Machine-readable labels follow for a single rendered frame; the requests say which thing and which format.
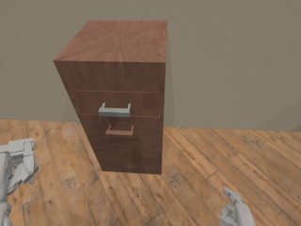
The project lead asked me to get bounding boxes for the right robot hand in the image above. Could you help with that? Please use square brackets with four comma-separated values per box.
[219, 187, 256, 226]

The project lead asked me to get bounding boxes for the robot left forearm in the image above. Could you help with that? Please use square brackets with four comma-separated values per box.
[0, 202, 13, 226]

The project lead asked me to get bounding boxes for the left robot hand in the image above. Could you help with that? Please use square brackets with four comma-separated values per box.
[0, 138, 39, 202]

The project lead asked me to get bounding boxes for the cabinet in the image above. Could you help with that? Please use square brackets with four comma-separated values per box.
[53, 20, 167, 175]

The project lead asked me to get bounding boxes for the handle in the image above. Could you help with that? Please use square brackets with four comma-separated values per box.
[98, 103, 131, 118]
[105, 130, 134, 138]

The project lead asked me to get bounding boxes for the drawer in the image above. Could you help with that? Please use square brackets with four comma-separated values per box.
[71, 89, 160, 117]

